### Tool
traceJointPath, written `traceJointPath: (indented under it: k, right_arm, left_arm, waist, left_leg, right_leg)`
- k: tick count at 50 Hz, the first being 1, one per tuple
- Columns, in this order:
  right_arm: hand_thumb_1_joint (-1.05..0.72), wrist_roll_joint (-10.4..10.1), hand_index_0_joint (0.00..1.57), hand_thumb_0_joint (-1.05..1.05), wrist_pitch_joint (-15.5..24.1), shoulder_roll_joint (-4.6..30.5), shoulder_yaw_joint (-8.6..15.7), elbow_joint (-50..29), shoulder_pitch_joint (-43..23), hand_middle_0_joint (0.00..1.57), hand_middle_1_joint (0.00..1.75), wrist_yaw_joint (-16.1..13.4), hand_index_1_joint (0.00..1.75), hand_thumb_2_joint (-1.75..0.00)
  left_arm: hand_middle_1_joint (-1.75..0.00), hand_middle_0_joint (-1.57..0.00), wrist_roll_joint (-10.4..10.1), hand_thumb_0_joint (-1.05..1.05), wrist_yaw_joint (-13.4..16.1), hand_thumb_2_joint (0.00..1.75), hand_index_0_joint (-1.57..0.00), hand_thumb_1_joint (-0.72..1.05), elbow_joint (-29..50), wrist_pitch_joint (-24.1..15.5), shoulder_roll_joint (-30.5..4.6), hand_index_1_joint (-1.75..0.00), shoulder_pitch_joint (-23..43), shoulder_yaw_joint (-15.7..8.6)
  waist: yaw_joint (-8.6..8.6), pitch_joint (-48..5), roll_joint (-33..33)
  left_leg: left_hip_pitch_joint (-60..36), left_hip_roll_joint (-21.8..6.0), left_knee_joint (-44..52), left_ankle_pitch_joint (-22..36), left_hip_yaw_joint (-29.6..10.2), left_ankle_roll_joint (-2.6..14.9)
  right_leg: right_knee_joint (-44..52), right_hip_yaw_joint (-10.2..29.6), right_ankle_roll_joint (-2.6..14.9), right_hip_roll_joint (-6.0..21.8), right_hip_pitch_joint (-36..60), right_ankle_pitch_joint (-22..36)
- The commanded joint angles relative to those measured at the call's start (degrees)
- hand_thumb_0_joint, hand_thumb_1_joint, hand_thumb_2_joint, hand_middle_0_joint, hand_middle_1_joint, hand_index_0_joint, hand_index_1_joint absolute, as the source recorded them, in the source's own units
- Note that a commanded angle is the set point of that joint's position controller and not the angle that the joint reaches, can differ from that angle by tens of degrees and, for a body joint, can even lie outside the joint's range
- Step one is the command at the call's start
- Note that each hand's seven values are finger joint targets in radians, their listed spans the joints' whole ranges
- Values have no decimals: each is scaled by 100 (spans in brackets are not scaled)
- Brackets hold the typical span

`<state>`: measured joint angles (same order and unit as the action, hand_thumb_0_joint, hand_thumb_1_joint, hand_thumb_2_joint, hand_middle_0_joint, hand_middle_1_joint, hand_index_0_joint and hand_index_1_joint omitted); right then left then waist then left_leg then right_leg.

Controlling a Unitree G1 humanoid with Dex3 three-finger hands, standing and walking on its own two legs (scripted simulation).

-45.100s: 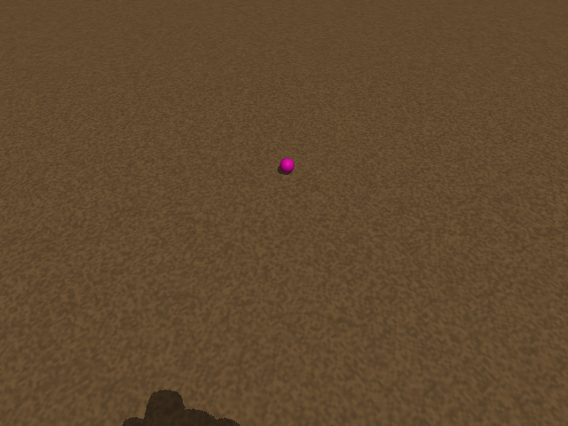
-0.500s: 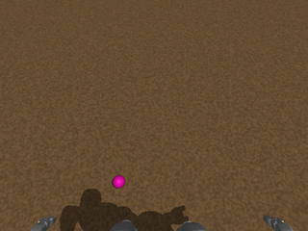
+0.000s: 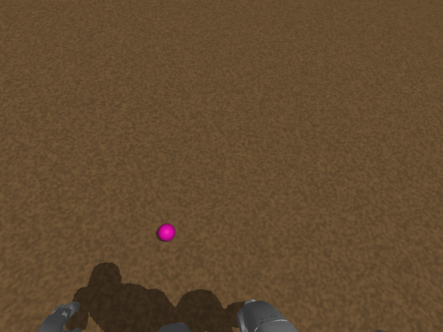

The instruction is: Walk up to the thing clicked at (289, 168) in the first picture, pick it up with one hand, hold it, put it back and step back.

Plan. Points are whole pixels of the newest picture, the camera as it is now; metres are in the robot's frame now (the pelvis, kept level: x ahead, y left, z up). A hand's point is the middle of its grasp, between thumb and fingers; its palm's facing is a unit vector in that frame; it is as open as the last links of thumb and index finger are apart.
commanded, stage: step back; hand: left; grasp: from above
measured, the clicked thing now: (166, 232) +0.53 +0.20 -0.73
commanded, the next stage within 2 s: none
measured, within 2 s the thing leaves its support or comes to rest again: neither
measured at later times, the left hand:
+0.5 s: hand out of the picture +0.00 +0.24 -0.14, palm faces -0.01 -0.92 -0.40, open 7.4 cm
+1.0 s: hand out of the picture -0.23 +0.21 -0.15, palm faces -0.04 -0.91 -0.41, open 7.4 cm
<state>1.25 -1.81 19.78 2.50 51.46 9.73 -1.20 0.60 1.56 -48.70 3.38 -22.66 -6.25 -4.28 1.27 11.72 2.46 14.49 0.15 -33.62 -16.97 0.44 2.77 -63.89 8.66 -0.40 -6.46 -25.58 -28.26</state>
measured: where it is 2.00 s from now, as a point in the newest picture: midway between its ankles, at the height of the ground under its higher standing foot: outside the picture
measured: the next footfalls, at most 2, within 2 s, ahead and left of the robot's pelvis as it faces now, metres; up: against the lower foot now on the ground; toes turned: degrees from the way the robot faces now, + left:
right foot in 0.18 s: -0.03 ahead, -0.14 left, +0.00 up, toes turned +0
left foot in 0.52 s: -0.14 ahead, +0.10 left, +0.00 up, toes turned -1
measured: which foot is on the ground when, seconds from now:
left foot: down 0.00-0.20, up 0.22-0.50, down 0.52-0.92, up 0.94-1.00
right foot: up 0.00-0.16, down 0.18-0.54, up 0.56-0.88, down 0.90-1.00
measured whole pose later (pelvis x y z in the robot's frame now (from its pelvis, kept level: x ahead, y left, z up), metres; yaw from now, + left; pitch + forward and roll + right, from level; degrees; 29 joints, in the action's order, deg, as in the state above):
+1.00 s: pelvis -0.32 -0.06 -0.01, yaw -3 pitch -3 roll +0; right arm 0.2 -3.9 23.5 3.3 47.7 6.5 -1.5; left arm 1.9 -0.3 -49.2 2.6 -20.6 -11.8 -4.1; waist -1.4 9.6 -1.6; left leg 30.0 3.4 -58.6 -26.6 -7.9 -0.4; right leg -39.8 3.1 0.4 -0.7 -16.2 -20.3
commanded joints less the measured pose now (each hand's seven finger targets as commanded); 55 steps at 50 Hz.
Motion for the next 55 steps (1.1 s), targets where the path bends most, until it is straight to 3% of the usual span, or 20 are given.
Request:
traceJointPath:
  k: [1,7,9,11,13,15,21,25,26,27,28,32,36,40,44,45,46,47,50,55]
  right_arm:
    - [-90,-8,20,0,155,1587,444,-494,230,20,30,-118,30,-90]
    - [-90,-45,20,0,88,1694,433,-726,-258,20,30,-44,30,-90]
    - [-90,-113,20,0,53,1507,363,-738,-303,20,30,-14,30,-90]
    - [-90,-134,20,0,-6,1247,339,-773,-515,20,30,-60,30,-90]
    - [-90,-159,20,0,-41,1439,365,-578,-104,20,30,-52,30,-90]
    - [-90,-180,20,0,7,1374,326,-470,104,20,30,-65,30,-90]
    - [-90,-103,20,0,77,1292,267,-608,78,20,30,-82,30,-90]
    - [-90,-15,20,0,144,1222,366,-326,740,20,30,-20,30,-90]
    - [-90,74,20,0,162,1440,444,-369,614,20,30,-14,30,-90]
    - [-90,175,20,0,171,1969,548,-513,374,20,30,10,30,-90]
    - [-90,101,20,0,164,2376,618,-597,277,20,30,38,30,-90]
    - [-90,79,20,0,236,1697,400,-701,-441,20,30,-78,30,-90]
    - [-90,40,20,0,213,1534,420,-725,-12,20,30,-103,30,-90]
    - [-90,62,20,0,147,1722,461,-787,-23,20,30,-90,30,-90]
    - [-90,-24,20,0,-34,1658,402,-860,-292,20,30,-17,30,-90]
    - [-90,-54,20,0,-58,1330,327,-909,-183,20,30,-2,30,-90]
    - [-90,-86,20,0,-68,1198,327,-997,-409,20,30,-100,30,-90]
    - [-90,-81,20,0,-87,1450,428,-961,-461,20,30,-133,30,-90]
    - [-90,-161,20,0,-50,1426,372,-587,194,20,30,-78,30,-90]
    - [-90,-50,20,0,-25,1311,292,-694,7,20,30,-61,30,-90]
  left_arm:
    - [-30,-20,37,0,12,90,-20,90,607,-165,-918,-30,-10,-273]
    - [-30,-20,99,0,-63,90,-20,90,336,-251,-844,-30,-688,-308]
    - [-30,-20,184,0,-55,90,-20,90,260,-314,-1088,-30,-919,-377]
    - [-30,-20,155,0,-78,90,-20,90,528,-322,-1909,-30,-398,-542]
    - [-30,-20,56,0,-33,90,-20,90,768,-355,-1406,-30,55,-427]
    - [-30,-20,120,0,6,90,-20,90,839,-328,-1276,-30,267,-397]
    - [-30,-20,170,0,49,90,-20,90,909,-232,-1181,-30,-350,-361]
    - [-30,-20,63,0,-19,90,-20,90,1025,-109,-1254,-30,-37,-283]
    - [-30,-20,59,0,-43,90,-20,90,1031,-70,-1068,-30,-195,-231]
    - [-30,-20,37,0,-50,90,-20,90,1079,-76,-832,-30,-269,-189]
    - [-30,-20,99,0,66,90,-20,90,1095,-82,-1101,-30,280,-333]
    - [-30,-20,-8,0,41,90,-20,90,707,-63,-1058,-30,-296,-384]
    - [-30,-20,67,0,-19,90,-20,90,726,-107,-946,-30,-341,-370]
    - [-30,-20,56,0,-62,90,-20,90,698,-146,-874,-30,-442,-319]
    - [-30,-20,142,0,-91,90,-20,90,181,-246,-964,-30,-1218,-370]
    - [-30,-20,232,0,-100,90,-20,90,237,-286,-1394,-30,-1171,-493]
    - [-30,-20,182,0,-119,90,-20,90,452,-244,-2067,-30,-721,-623]
    - [-30,-20,186,0,-84,90,-20,90,644,-289,-2139,-30,-356,-609]
    - [-30,-20,189,0,1,90,-20,90,753,-292,-1379,-30,462,-437]
    - [-30,-20,222,0,81,90,-20,90,712,-238,-1333,-30,-195,-402]
  waist:
    - [189,-1371,-1027]
    - [-153,-1581,-1097]
    - [-220,-1634,-548]
    - [-384,-1085,1417]
    - [-96,-920,362]
    - [-33,-933,530]
    - [-410,-1476,784]
    - [7,-1676,567]
    - [-83,-1556,41]
    - [-117,-1522,-1397]
    - [262,-1288,-1578]
    - [-320,-1027,-888]
    - [-57,-1261,-1052]
    - [-26,-1459,-1400]
    - [-338,-1693,-1178]
    - [-271,-1437,51]
    - [-481,-1172,1410]
    - [-402,-820,1247]
    - [103,-810,381]
    - [-394,-1049,708]
  left_leg:
    - [-1635,-1507,467,3808,-1427,1084]
    - [-590,-1345,204,2395,-1191,766]
    - [429,-1011,-154,1231,-1047,292]
    - [1015,530,-2598,-1905,-444,-265]
    - [920,587,-3553,-1507,-1158,-269]
    - [957,694,-3673,-1221,-937,-338]
    - [1150,338,-1558,-1454,-484,-426]
    - [-293,171,1062,439,-57,-165]
    - [-730,-353,1174,581,-919,19]
    - [-1085,-1697,1455,1329,-2638,560]
    - [115,-2419,1522,2054,-3121,1339]
    - [66,-1514,951,2988,-1561,983]
    - [-1040,-1478,586,3370,-1390,1148]
    - [-856,-1512,489,2818,-1335,1087]
    - [350,-1023,-119,1218,-1022,438]
    - [1613,-237,-986,-252,-862,42]
    - [1489,571,-2445,-1832,-616,-241]
    - [1216,352,-3379,-1855,-1161,-298]
    - [1188,673,-3854,-902,-1060,-325]
    - [1310,426,-2425,-1437,-617,-435]
  right_leg:
    - [726,-95,-78,190,-381,-91]
    - [3275,-726,164,430,1179,982]
    - [3861,12,410,870,1985,2033]
    - [4611,2354,1888,2853,720,2533]
    - [4281,1467,1608,2335,593,3280]
    - [4029,776,1364,1955,709,3569]
    - [3477,640,1362,1989,2371,4314]
    - [2960,309,835,1692,1702,3401]
    - [2697,175,503,1335,792,2353]
    - [1502,-476,183,454,-401,188]
    - [414,-133,51,136,-112,-1084]
    - [-1171,374,119,-40,-284,-142]
    - [-265,78,-150,156,-450,-235]
    - [1588,-436,-97,502,315,-144]
    - [3981,-666,200,535,1918,1437]
    - [4165,898,474,1394,2145,1117]
    - [4773,2212,1479,2824,582,1116]
    - [4922,2693,1792,3151,-280,1147]
    - [3995,527,1152,1962,176,2381]
    - [3689,448,1185,2069,1480,2935]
